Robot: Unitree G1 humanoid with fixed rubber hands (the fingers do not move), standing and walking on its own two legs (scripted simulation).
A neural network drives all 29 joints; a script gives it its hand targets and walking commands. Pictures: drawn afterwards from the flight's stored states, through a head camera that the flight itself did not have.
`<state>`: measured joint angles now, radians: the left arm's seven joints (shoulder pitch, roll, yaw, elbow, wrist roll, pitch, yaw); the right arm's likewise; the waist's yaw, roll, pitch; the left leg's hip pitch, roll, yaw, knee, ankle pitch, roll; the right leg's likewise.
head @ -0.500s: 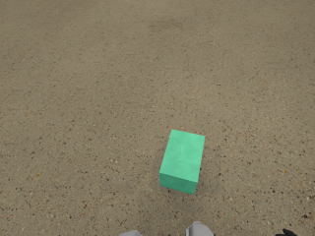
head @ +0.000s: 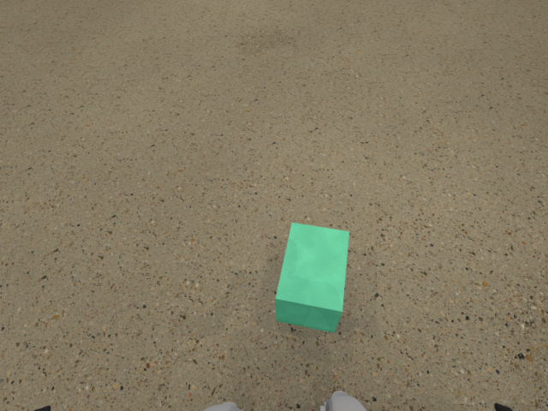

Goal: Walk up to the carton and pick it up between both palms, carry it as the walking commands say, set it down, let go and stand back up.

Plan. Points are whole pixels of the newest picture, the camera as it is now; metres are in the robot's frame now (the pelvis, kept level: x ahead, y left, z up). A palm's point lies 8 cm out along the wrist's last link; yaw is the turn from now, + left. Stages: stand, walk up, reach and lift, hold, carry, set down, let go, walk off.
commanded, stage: walk up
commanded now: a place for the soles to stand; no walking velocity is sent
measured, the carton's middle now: (312, 276) +0.63 -0.12 -0.62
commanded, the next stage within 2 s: none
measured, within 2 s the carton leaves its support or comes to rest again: neither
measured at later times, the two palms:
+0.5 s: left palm out of the picture +0.11 +0.36 -0.06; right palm out of the picture +0.10 -0.32 -0.08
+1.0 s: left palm out of the picture +0.13 +0.34 -0.06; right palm out of the picture +0.09 -0.33 -0.07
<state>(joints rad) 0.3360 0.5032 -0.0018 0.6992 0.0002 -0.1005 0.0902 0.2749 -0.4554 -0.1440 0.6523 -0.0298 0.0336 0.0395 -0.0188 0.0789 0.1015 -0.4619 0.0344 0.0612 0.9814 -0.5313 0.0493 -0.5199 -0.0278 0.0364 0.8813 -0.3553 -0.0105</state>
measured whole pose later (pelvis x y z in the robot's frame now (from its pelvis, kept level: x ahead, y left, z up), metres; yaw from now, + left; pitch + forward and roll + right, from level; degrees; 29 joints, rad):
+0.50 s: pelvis +0.00 +0.02 +0.00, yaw -3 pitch -1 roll -1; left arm 0.32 0.51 0.00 0.70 0.00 -0.07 0.09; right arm 0.23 -0.46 -0.14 0.65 -0.03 0.02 0.03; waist -0.02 0.07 0.10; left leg -0.44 0.05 0.06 0.98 -0.52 0.04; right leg -0.57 -0.01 0.05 1.01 -0.44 -0.01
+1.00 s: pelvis +0.02 +0.01 +0.00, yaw -5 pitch +0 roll -1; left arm 0.34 0.50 0.00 0.70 0.00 -0.11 0.08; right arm 0.24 -0.46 -0.14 0.65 -0.03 0.02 0.03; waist -0.02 0.05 0.10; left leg -0.43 0.07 0.08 0.97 -0.57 0.03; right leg -0.52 -0.01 0.04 0.89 -0.36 0.00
